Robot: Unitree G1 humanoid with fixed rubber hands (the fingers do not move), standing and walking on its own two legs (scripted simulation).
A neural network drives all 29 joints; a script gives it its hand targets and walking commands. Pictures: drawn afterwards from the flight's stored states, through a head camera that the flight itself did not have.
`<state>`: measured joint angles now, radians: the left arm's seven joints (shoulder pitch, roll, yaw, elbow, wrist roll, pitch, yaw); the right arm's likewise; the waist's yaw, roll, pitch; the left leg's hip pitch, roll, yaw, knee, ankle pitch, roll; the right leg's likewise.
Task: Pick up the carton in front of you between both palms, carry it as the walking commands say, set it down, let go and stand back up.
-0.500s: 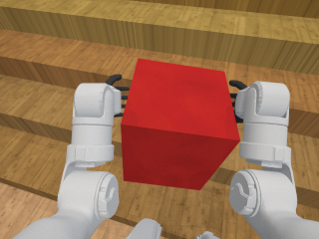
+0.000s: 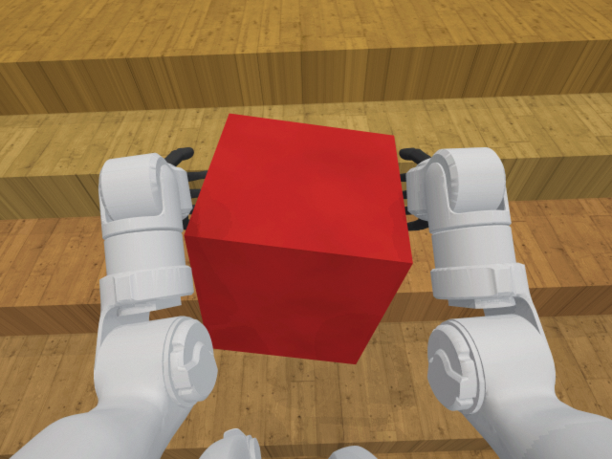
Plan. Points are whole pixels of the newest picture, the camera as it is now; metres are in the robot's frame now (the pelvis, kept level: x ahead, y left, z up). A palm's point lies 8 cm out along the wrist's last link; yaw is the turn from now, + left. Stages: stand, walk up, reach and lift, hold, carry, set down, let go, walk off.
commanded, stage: carry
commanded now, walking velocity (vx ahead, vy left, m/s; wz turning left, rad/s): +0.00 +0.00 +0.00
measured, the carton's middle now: (296, 247) +0.38 -0.04 +0.07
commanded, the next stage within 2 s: none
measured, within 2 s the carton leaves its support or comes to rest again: neither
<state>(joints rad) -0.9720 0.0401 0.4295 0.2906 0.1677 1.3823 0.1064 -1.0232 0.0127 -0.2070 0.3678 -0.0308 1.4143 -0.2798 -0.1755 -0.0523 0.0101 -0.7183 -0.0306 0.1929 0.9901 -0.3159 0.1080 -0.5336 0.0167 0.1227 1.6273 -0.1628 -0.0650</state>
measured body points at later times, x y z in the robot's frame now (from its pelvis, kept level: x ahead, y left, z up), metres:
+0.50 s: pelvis +0.18 -0.03 +0.10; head +0.20 -0.06 +0.54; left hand +0.58 +0.12 +0.30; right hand +0.59 -0.18 +0.29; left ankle +0.19 +0.08 -0.39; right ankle +0.10 -0.10 -0.66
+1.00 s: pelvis +0.31 -0.04 +0.23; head +0.34 -0.05 +0.68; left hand +0.71 +0.10 +0.36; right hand +0.69 -0.20 +0.36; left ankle +0.34 +0.06 -0.49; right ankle +0.39 -0.13 -0.49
